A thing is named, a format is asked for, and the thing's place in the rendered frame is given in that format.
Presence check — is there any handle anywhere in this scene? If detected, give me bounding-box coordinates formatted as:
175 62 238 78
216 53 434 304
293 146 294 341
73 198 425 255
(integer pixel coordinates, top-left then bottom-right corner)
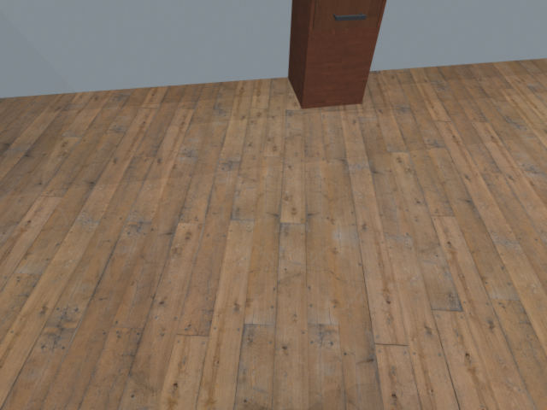
333 13 367 21

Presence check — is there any drawer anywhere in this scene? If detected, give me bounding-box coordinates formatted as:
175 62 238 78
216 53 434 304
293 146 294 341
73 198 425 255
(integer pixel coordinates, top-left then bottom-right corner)
313 0 383 31

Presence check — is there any cabinet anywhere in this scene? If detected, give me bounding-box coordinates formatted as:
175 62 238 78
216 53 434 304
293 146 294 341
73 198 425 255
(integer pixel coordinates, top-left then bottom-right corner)
288 0 386 108

